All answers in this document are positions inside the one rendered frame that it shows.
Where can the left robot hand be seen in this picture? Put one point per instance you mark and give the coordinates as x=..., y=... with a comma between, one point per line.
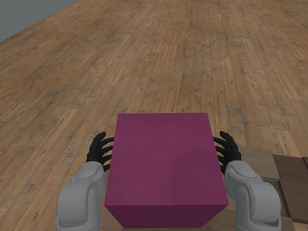
x=96, y=152

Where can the right robot hand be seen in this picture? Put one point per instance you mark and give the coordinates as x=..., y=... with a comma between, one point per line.
x=230, y=152

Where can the robot right forearm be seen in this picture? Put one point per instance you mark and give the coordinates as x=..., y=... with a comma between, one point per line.
x=258, y=205

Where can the carton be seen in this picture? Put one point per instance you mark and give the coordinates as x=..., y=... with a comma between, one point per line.
x=164, y=172

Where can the robot left forearm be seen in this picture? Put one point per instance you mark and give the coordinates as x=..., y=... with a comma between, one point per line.
x=77, y=207

